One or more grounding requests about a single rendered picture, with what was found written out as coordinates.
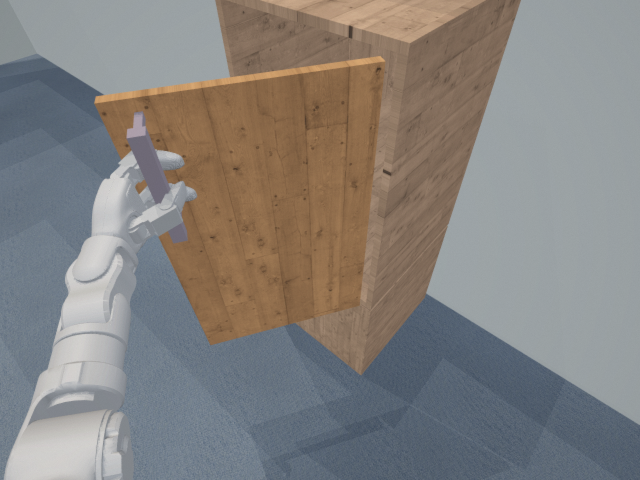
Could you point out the robot left hand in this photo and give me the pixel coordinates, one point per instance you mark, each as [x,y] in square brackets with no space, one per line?
[120,211]

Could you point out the robot left upper arm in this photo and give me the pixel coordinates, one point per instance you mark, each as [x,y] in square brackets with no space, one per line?
[93,445]

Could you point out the cupboard door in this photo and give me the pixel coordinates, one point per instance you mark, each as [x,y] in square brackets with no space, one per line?
[282,163]

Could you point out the left robot forearm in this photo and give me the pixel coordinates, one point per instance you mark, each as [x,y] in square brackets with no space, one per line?
[85,372]

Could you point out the handle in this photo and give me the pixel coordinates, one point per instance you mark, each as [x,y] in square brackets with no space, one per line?
[149,164]

